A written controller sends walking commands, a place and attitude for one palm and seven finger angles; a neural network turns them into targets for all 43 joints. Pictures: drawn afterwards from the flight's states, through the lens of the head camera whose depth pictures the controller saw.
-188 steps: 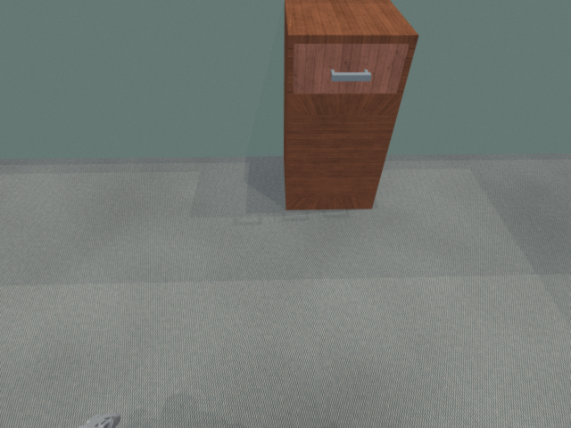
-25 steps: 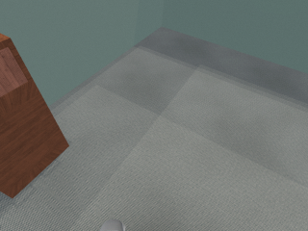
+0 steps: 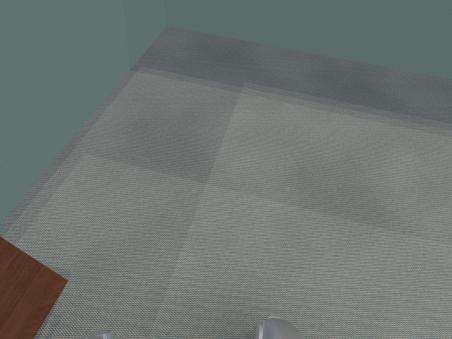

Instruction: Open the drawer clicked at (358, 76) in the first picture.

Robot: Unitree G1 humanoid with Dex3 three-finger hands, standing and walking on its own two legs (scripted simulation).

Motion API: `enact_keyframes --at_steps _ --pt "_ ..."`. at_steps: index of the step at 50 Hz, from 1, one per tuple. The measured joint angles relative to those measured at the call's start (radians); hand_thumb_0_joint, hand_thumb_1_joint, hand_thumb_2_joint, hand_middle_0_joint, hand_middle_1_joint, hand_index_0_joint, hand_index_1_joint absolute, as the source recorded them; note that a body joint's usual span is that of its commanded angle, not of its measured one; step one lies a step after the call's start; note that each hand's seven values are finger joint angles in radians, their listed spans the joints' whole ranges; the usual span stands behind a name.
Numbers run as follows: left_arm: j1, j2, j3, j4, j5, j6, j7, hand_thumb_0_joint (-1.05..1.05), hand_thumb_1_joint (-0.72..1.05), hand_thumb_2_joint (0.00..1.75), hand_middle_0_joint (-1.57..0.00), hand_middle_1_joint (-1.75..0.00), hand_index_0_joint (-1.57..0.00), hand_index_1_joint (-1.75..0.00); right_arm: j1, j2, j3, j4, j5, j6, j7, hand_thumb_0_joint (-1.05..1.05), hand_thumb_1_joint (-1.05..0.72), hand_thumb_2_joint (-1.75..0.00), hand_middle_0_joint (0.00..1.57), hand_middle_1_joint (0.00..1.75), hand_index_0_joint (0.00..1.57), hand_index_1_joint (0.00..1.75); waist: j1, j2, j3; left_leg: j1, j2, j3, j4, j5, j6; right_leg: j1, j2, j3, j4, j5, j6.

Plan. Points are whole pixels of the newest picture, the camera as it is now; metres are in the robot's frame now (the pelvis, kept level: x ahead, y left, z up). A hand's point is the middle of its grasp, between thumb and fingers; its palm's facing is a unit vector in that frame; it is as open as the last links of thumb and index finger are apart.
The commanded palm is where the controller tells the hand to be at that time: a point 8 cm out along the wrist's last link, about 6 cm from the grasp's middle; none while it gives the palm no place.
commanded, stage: walk to a spot facing it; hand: left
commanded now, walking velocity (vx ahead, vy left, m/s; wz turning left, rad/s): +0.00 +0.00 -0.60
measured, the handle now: out of the picture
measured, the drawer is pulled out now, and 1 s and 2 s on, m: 0.00 0.00 0.00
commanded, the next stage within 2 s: none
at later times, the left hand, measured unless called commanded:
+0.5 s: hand (150, 283) +0.24 +0.18 -0.16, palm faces -0.22 -0.95 -0.22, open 7.4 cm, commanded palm none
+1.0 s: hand (154, 257) +0.30 +0.18 -0.17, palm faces -0.53 -0.83 -0.20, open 7.4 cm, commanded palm none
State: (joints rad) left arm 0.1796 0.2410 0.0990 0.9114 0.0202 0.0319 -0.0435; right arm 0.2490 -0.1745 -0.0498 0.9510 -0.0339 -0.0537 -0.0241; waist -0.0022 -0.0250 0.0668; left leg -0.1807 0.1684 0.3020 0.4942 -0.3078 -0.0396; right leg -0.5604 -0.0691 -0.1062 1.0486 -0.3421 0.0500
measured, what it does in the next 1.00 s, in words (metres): walks ahead, turning right: right foot, then left foot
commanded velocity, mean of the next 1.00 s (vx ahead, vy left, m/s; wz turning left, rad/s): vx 0.00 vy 0.00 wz -0.60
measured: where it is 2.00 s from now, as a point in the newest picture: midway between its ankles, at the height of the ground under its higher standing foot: (242, 332)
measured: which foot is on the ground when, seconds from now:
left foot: down 0.00-0.14, up 0.16-0.56, down 0.58-1.00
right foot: up 0.00-0.12, down 0.14-0.60, up 0.62-1.00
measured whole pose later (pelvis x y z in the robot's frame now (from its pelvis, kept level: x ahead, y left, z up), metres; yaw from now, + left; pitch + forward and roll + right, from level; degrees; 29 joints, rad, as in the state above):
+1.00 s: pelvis +0.12 +0.05 +0.00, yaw -35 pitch +1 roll -1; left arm 0.20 0.24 0.10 0.93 0.02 0.09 -0.03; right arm 0.26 -0.18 -0.06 0.93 -0.03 0.01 -0.02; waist -0.01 -0.02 0.07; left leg -0.20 0.15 0.34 0.51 -0.30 0.01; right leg -0.42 -0.07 -0.06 0.96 -0.44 0.10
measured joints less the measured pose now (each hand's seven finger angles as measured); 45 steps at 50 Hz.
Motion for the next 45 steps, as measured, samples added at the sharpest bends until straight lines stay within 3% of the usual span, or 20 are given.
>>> enact_keyframes --at_steps 6,7,9,11,13,20,28,29,31,33,37,40,45 --pt "-0.061 -0.030 -0.017 -0.043 0.006 -0.011 -0.001 0.01 0.91 0.90 -0.20 -0.30 -0.20 -0.30 0.056 -0.053 -0.029 0.031 0.003 0.038 0.009 0.00 -0.92 -0.90 0.20 0.30 0.20 0.30 -0.034 0.038 0.027 0.063 0.022 0.074 0.096 -0.123 -0.036 0.087 0.020 -0.039 -0.345 0.106 -0.025" --pt "-0.065 -0.029 -0.022 -0.049 0.008 -0.022 0.000 0.01 0.91 0.90 -0.20 -0.30 -0.20 -0.30 0.069 -0.058 -0.031 0.033 0.006 0.045 0.012 0.00 -0.92 -0.90 0.20 0.30 0.20 0.30 -0.036 0.043 0.027 0.046 0.039 0.071 0.175 -0.153 -0.043 0.119 0.029 -0.045 -0.385 0.119 -0.066" --pt "-0.078 -0.036 -0.031 -0.052 0.002 -0.046 0.011 0.01 0.91 0.90 -0.20 -0.30 -0.20 -0.30 0.056 -0.070 -0.030 0.037 0.014 0.071 0.011 0.00 -0.92 -0.90 0.20 0.30 0.20 0.29 -0.029 0.060 0.041 -0.066 0.029 -0.045 0.456 -0.236 -0.049 0.102 0.045 -0.033 -0.325 0.062 -0.130" --pt "-0.080 -0.042 -0.038 -0.050 -0.009 -0.045 0.024 0.01 0.91 0.90 -0.20 -0.30 -0.20 -0.30 0.029 -0.072 -0.027 0.032 0.018 0.092 0.003 0.00 -0.92 -0.90 0.20 0.30 0.20 0.29 -0.029 0.068 0.057 -0.166 -0.013 -0.155 0.671 -0.240 -0.049 0.126 0.058 -0.021 -0.330 0.045 -0.138" --pt "-0.070 -0.044 -0.040 -0.044 -0.014 -0.033 0.037 0.00 0.91 0.90 -0.20 -0.30 -0.20 -0.30 0.000 -0.064 -0.019 0.020 0.015 0.099 0.002 0.01 -0.92 -0.90 0.19 0.30 0.20 0.29 -0.025 0.068 0.057 -0.238 -0.030 -0.205 0.751 -0.177 -0.053 0.164 0.075 -0.003 -0.383 0.067 -0.125" --pt "-0.030 -0.049 -0.046 -0.010 -0.005 -0.012 0.045 0.01 0.91 0.90 -0.20 -0.30 -0.20 -0.30 -0.092 -0.036 0.002 -0.047 0.010 0.098 0.004 0.00 -0.91 -0.90 0.20 0.30 0.20 0.29 -0.008 0.051 0.020 -0.327 -0.047 -0.261 0.554 -0.084 -0.063 0.223 0.107 0.074 -0.510 0.123 -0.119" --pt "0.003 -0.034 -0.032 -0.008 -0.002 0.007 0.037 0.01 0.90 0.90 -0.21 -0.30 -0.20 -0.30 -0.136 -0.019 0.009 -0.080 0.022 0.082 0.002 0.00 -0.91 -0.90 0.20 0.30 0.20 0.29 0.027 0.017 -0.004 -0.194 -0.109 -0.254 0.206 -0.050 -0.047 0.204 0.128 0.162 -0.479 0.107 -0.069" --pt "0.007 -0.028 -0.028 -0.009 -0.004 0.011 0.038 0.01 0.90 0.90 -0.21 -0.30 -0.20 -0.30 -0.131 -0.017 0.010 -0.082 0.023 0.076 0.001 0.00 -0.91 -0.90 0.20 0.30 0.20 0.29 0.028 0.010 -0.009 -0.158 -0.115 -0.245 0.133 -0.011 -0.036 0.195 0.131 0.171 -0.459 0.098 -0.060" --pt "0.010 -0.007 -0.016 -0.006 -0.010 0.023 0.038 0.01 0.90 0.90 -0.20 -0.30 -0.20 -0.30 -0.123 -0.002 0.016 -0.080 0.017 0.067 0.001 0.00 -0.91 -0.90 0.20 0.30 0.20 0.29 0.035 -0.034 -0.008 -0.138 -0.130 -0.208 0.120 0.003 0.026 0.162 0.122 0.195 -0.358 0.007 -0.041" --pt "0.020 0.005 -0.007 -0.001 -0.004 0.031 0.034 0.01 0.91 0.90 -0.20 -0.30 -0.20 -0.30 -0.110 0.003 0.024 -0.080 0.010 0.068 0.003 0.00 -0.91 -0.90 0.20 0.30 0.20 0.30 0.040 -0.041 -0.010 -0.115 -0.113 -0.175 0.109 -0.006 0.060 0.103 0.124 0.170 -0.156 -0.096 -0.013" --pt "0.042 0.019 0.008 0.009 0.004 0.039 0.018 0.01 0.91 0.90 -0.20 -0.30 -0.20 -0.30 -0.080 0.007 0.025 -0.077 0.006 0.066 -0.005 0.00 -0.91 -0.90 0.20 0.30 0.20 0.30 0.034 -0.033 -0.015 -0.061 -0.087 -0.126 0.033 0.018 0.071 0.039 0.089 0.128 0.121 -0.066 0.024" --pt "0.053 0.024 0.013 0.013 0.003 0.044 0.014 0.01 0.91 0.90 -0.20 -0.30 -0.20 -0.30 -0.056 0.008 0.021 -0.071 0.009 0.058 -0.007 0.00 -0.91 -0.90 0.20 0.30 0.20 0.30 0.029 -0.026 -0.015 -0.038 -0.075 -0.090 -0.004 0.031 0.074 0.038 0.056 0.122 0.176 -0.032 0.043" --pt "0.052 0.017 0.011 0.020 0.001 0.058 0.014 0.01 0.91 0.90 -0.20 -0.30 -0.20 -0.30 -0.018 0.009 0.010 -0.049 0.009 0.056 -0.005 0.00 -0.91 -0.90 0.20 0.30 0.20 0.30 0.015 -0.013 -0.009 -0.018 -0.052 -0.028 -0.017 0.027 0.071 0.081 0.013 0.097 0.093 -0.045 0.057"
